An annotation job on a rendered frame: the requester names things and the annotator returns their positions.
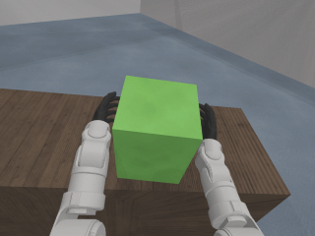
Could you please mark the left robot forearm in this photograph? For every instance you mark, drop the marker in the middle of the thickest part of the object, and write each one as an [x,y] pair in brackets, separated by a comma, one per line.
[85,195]

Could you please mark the pedestal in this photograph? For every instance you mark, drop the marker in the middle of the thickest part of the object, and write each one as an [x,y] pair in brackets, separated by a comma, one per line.
[40,133]

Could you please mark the right robot forearm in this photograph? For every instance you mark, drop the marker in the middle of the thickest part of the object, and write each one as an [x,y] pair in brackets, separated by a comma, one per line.
[226,210]

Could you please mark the right robot hand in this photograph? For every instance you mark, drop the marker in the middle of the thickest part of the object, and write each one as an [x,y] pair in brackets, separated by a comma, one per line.
[209,122]

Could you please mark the carton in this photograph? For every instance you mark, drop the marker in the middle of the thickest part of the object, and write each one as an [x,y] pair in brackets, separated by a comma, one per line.
[156,130]

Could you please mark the left robot hand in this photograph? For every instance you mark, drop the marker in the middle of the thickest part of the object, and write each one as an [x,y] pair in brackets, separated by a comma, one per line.
[102,111]

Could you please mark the robot left upper arm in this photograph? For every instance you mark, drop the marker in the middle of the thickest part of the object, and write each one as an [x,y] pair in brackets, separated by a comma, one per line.
[79,227]

